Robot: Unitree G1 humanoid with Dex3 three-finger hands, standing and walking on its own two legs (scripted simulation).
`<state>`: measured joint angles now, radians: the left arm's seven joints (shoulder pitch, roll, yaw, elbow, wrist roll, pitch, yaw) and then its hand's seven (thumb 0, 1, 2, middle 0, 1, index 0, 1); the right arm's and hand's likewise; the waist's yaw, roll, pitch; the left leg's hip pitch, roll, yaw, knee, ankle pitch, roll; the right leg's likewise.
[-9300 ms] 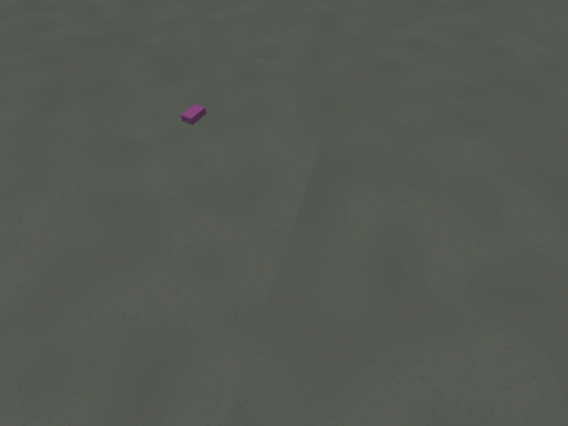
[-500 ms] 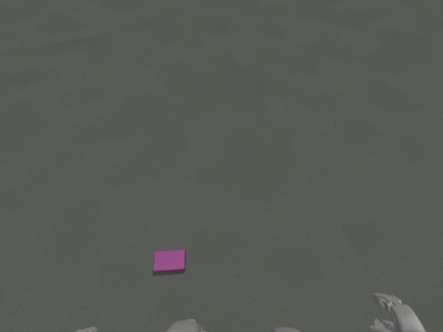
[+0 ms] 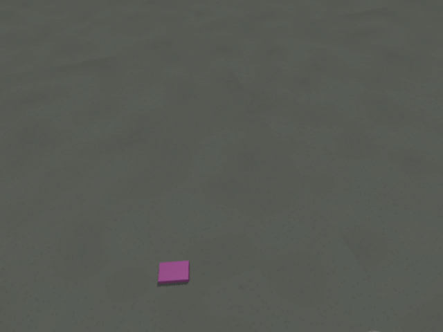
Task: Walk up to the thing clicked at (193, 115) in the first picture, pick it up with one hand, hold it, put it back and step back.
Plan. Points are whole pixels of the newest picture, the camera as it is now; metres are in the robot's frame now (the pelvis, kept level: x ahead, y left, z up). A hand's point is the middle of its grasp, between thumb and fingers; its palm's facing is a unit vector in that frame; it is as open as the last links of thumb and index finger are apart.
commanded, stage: stand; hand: left
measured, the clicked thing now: (174, 272) +0.49 +0.26 -0.76
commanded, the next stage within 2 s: none
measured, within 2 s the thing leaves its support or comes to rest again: neither
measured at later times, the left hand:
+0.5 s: hand out of the picture +0.10 +0.24 -0.15, palm faces -0.05 -0.94 -0.35, open 7.4 cm
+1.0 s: hand out of the picture +0.09 +0.25 -0.15, palm faces -0.03 -0.94 -0.34, open 7.4 cm
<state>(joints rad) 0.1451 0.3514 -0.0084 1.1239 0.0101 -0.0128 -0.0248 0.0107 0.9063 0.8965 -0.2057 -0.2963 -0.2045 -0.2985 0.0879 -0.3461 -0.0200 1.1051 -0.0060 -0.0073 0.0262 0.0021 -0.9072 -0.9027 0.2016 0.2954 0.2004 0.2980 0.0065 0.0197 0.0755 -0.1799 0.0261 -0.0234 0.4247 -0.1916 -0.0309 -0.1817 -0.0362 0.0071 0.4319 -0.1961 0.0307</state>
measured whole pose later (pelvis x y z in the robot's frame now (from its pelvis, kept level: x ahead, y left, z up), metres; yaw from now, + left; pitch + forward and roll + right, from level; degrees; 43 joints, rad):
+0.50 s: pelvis +0.01 -0.01 +0.00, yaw -1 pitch -2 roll +0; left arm 0.07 0.36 0.00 1.13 0.01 -0.01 -0.02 0.01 0.91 0.90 -0.21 -0.30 -0.20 -0.30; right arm 0.10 -0.36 -0.01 1.15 -0.01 -0.01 0.02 0.00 -0.91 -0.90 0.20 0.29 0.20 0.30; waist -0.01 0.01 0.06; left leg -0.15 0.05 -0.02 0.34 -0.16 -0.05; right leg -0.15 -0.01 0.01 0.36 -0.17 0.01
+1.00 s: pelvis +0.02 -0.01 +0.01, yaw +0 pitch -2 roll +0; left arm 0.10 0.35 0.00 1.14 0.01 -0.01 -0.02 0.01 0.91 0.90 -0.21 -0.30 -0.20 -0.30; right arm 0.08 -0.35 0.00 1.14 -0.01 -0.01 0.01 0.00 -0.91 -0.90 0.20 0.30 0.20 0.30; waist 0.00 0.01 0.06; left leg -0.14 0.04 -0.02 0.33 -0.16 -0.05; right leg -0.14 -0.02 0.00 0.34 -0.17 0.02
